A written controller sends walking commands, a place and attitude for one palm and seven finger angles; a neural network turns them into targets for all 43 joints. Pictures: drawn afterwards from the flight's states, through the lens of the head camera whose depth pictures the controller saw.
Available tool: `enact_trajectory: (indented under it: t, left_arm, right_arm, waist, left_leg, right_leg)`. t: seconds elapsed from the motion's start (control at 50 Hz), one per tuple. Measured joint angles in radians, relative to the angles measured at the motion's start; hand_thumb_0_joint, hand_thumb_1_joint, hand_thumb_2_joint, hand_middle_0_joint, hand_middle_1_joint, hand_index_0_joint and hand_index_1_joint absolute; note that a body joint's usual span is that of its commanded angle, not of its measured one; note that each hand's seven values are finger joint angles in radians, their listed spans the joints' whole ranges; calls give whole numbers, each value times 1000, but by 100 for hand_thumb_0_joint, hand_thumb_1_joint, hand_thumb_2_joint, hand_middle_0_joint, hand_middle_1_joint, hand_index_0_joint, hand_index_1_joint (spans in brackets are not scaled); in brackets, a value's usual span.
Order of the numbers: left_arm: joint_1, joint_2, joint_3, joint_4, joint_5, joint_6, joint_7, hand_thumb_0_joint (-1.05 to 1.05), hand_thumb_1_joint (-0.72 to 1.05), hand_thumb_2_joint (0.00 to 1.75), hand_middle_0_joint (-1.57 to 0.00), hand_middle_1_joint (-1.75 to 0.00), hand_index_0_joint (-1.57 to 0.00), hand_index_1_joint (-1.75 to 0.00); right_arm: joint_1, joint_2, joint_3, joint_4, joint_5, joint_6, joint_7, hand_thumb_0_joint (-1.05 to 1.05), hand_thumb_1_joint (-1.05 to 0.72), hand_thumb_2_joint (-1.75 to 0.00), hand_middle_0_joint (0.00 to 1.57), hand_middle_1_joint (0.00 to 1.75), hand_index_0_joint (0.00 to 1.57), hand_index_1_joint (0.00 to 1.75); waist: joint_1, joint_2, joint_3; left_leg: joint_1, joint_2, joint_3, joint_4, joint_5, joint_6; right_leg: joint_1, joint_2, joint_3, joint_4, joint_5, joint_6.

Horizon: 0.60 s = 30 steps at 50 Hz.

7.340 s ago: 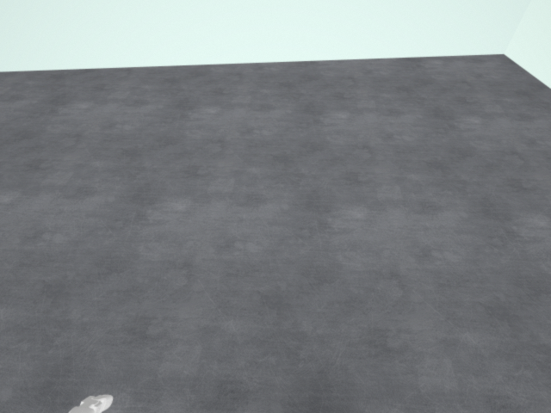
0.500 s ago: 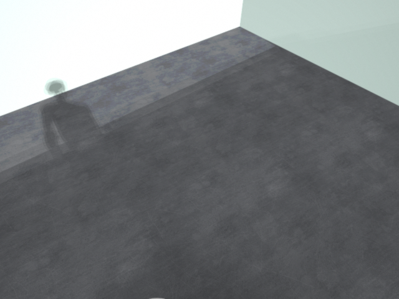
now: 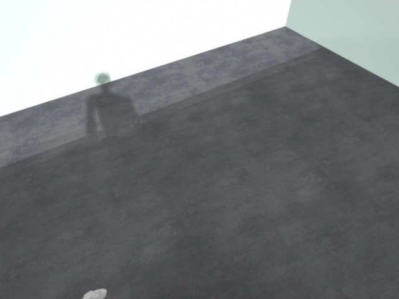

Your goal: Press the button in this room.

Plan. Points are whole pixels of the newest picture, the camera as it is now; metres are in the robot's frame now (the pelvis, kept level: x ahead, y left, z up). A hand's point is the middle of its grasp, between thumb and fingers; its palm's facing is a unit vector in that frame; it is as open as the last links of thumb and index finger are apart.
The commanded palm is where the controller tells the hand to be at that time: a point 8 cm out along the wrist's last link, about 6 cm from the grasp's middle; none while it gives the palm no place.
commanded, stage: turn or walk to find it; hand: left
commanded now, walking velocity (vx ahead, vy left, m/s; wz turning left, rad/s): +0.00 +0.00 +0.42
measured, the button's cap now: out of the picture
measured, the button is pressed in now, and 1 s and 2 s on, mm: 0 0 0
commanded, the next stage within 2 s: none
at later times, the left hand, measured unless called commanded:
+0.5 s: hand out of the picture -0.06 +0.23 -0.19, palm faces +0.30 -0.93 -0.23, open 7.4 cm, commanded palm none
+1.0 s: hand out of the picture -0.03 +0.23 -0.14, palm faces +0.41 -0.87 -0.29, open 7.4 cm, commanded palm none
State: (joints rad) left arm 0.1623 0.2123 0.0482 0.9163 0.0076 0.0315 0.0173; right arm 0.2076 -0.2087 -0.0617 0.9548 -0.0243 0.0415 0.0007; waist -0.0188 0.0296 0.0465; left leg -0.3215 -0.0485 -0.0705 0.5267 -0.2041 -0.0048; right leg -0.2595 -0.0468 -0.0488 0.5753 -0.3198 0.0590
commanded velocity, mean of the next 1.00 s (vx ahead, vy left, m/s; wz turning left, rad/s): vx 0.00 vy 0.00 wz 0.42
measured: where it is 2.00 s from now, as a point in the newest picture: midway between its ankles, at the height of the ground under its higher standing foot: outside the picture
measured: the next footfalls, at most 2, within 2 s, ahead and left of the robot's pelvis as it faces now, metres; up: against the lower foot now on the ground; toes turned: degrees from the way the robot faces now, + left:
left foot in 0.46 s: -0.03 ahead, +0.14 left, +0.00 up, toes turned +19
right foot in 0.98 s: +0.01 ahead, -0.09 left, +0.00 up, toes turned +21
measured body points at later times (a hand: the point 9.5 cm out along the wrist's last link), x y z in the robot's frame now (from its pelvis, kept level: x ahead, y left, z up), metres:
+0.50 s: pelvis -0.04 +0.03 -0.01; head -0.01 +0.06 +0.44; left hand -0.08 +0.28 -0.17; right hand +0.10 -0.21 -0.14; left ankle -0.06 +0.13 -0.73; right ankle -0.01 -0.11 -0.72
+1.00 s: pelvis -0.06 +0.00 +0.00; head -0.02 -0.02 +0.45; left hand -0.05 +0.27 -0.12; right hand +0.07 -0.22 -0.16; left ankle -0.06 +0.13 -0.73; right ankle -0.02 -0.11 -0.73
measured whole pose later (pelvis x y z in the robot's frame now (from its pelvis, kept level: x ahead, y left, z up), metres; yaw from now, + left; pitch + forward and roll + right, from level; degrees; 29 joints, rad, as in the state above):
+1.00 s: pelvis -0.06 +0.00 +0.00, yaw +25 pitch +0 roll +1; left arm 0.13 0.19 0.04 0.91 0.01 0.02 0.02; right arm 0.24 -0.22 -0.07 0.98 -0.02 0.05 0.00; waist -0.03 0.05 0.05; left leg -0.36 -0.06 -0.09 0.59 -0.27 0.00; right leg -0.25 -0.03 -0.05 0.55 -0.33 0.02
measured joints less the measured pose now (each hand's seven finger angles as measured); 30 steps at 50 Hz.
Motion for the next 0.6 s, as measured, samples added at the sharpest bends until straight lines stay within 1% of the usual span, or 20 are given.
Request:
enact_trajectory:
  t: [0.02, 0.04, 0.06, 0.08, 0.12, 0.14, 0.16, 0.2, 0.24, 0.28, 0.34, 0.4, 0.42, 0.44, 0.46, 0.48, 0.52, 0.54, 0.6]
  left_arm:
    - [-2, -11, -2, -1, 5, -9, 2, 1, 91, 90, -20, -30, -20, -30]
    - [0, -21, -8, -4, 8, -13, 3, 1, 91, 90, -20, -30, -20, -30]
    - [5, -30, -13, -7, 10, -15, 3, 1, 91, 90, -20, -30, -20, -30]
    - [14, -38, -15, -9, 11, -15, 5, 1, 91, 90, -20, -30, -20, -30]
    - [31, -49, -18, -6, 10, -14, 7, 1, 91, 90, -20, -30, -21, -30]
    - [38, -53, -19, -2, 10, -13, 6, 1, 91, 90, -20, -30, -21, -30]
    - [44, -56, -21, 2, 9, -13, 6, 1, 91, 90, -20, -30, -21, -30]
    - [55, -60, -23, 10, 10, -15, 7, 1, 90, 90, -20, -30, -21, -30]
    - [64, -61, -23, 16, 12, -16, 7, 1, 90, 90, -20, -30, -21, -30]
    - [71, -59, -21, 21, 15, -17, 7, 1, 90, 90, -20, -30, -21, -30]
    - [77, -47, -17, 28, 20, -17, 4, 1, 91, 90, -20, -30, -21, -30]
    - [82, -26, -9, 36, 24, -14, 2, 1, 91, 90, -20, -30, -21, -30]
    - [84, -17, -5, 40, 23, -12, 2, 1, 91, 90, -20, -30, -21, -30]
    - [87, -8, -2, 44, 21, -9, 1, 1, 91, 90, -20, -30, -21, -30]
    - [93, 1, 1, 47, 16, -4, 1, 1, 90, 90, -20, -30, -21, -30]
    - [91, 17, 7, 53, 11, 5, 1, 1, 90, 90, -20, -30, -21, -30]
    - [89, 39, 15, 64, 9, 30, 5, 1, 91, 90, -20, -30, -21, -30]
    - [87, 45, 17, 72, 10, 40, 7, 1, 91, 90, -20, -30, -21, -30]
    - [73, 49, 21, 80, 10, 49, 0, 1, 91, 90, -20, -30, -20, -30]
  right_arm:
    - [2, -8, -6, 5, 4, 5, 1, 0, -90, -90, 20, 30, 21, 30]
    - [6, -15, -12, 10, 4, 11, 0, 0, -90, -90, 20, 30, 21, 30]
    - [12, -22, -18, 14, 3, 19, 2, 0, -90, -90, 20, 30, 20, 30]
    - [19, -28, -22, 18, 2, 27, 4, 0, -90, -90, 20, 30, 20, 30]
    - [26, -38, -30, 27, -1, 35, 9, 0, -90, -90, 20, 30, 20, 30]
    - [30, -43, -32, 31, -2, 35, 11, 0, -90, -90, 20, 30, 20, 30]
    - [34, -47, -34, 33, -2, 35, 13, 0, -90, -90, 20, 30, 20, 30]
    - [41, -52, -36, 40, -2, 36, 14, 0, -91, -90, 20, 30, 20, 30]
    - [45, -52, -35, 48, -1, 39, 14, 0, -91, -90, 20, 30, 20, 30]
    - [43, -50, -33, 55, 0, 43, 14, 0, -91, -90, 20, 30, 20, 30]
    - [26, -42, -26, 58, 3, 44, 12, 0, -91, -90, 20, 29, 20, 30]
    - [-1, -31, -16, 50, 9, 34, 11, 0, -91, -90, 20, 29, 20, 30]
    - [-9, -27, -13, 44, 10, 27, 10, 0, -91, -90, 20, 29, 20, 30]
    - [-15, -25, -9, 36, 11, 18, 10, 0, -91, -90, 20, 29, 20, 30]
    - [-19, -24, -7, 28, 11, 8, 11, 0, -91, -90, 20, 29, 20, 30]
    - [-30, -13, -6, 26, 9, -2, 10, 0, -91, -90, 20, 29, 20, 30]
    - [-44, 5, 3, 15, 6, -13, 9, 0, -91, -90, 20, 29, 20, 30]
    - [-46, 12, 8, 10, 4, -18, 6, 0, -91, -90, 20, 30, 20, 30]
    - [-46, 19, 17, 2, 1, -22, -6, 0, -90, -90, 20, 30, 20, 30]
  waist:
    - [1, 16, 4]
    - [0, 26, 7]
    - [-2, 31, 7]
    - [-1, 31, 4]
    - [0, 30, 1]
    - [-2, 31, 1]
    - [-5, 30, 1]
    - [-8, 27, 2]
    - [-6, 19, 3]
    - [1, 8, 7]
    - [14, -11, 18]
    - [30, -34, 32]
    - [33, -42, 35]
    - [34, -47, 35]
    - [34, -52, 32]
    - [37, -76, 37]
    - [46, -98, 40]
    - [45, -96, 36]
    - [38, -74, 23]
  left_leg:
    - [-23, 3, -9, 50, -49, -4]
    - [-53, 0, -11, 132, -134, -7]
    - [-87, -7, -9, 234, -194, -10]
    - [-118, -10, -2, 334, -224, -11]
    - [-161, 0, 16, 500, -215, -20]
    - [-174, 10, 22, 557, -196, -26]
    - [-181, 21, 25, 596, -179, -33]
    - [-181, 44, 30, 630, -154, -46]
    - [-163, 65, 36, 610, -156, -56]
    - [-135, 81, 47, 555, -176, -62]
    - [-83, 95, 72, 435, -216, -63]
    - [-23, 95, 106, 292, -238, -55]
    - [2, 92, 117, 229, -221, -52]
    - [32, 89, 128, 152, -175, -47]
    - [61, 85, 134, 80, -132, -27]
    - [57, 68, 139, 80, -128, 0]
    - [52, 56, 143, 93, -128, 31]
    - [56, 56, 139, 81, -122, 37]
    - [73, 54, 114, 17, -79, 46]
  right_leg:
    - [2, 7, -12, -7, 14, -24]
    - [1, 7, -24, 4, 11, -48]
    - [5, 1, -37, 6, 7, -65]
    - [13, -7, -48, -1, 7, -76]
    - [34, -18, -64, -28, 17, -82]
    - [44, -22, -74, -41, 24, -82]
    - [52, -25, -84, -52, 30, -82]
    - [64, -33, -106, -66, 36, -80]
    - [69, -42, -126, -70, 37, -79]
    - [69, -53, -144, -67, 36, -76]
    - [58, -72, -168, -51, 31, -66]
    - [37, -94, -189, -18, 22, -51]
    - [28, -103, -196, -1, 16, -44]
    - [17, -112, -205, 23, 6, -34]
    - [1, -122, -212, 58, -9, -23]
    - [-24, -135, -188, 112, -46, -13]
    - [-86, -112, -112, 263, -170, -2]
    - [-114, -96, -88, 335, -190, 1]
    - [-171, -63, -45, 471, -149, 7]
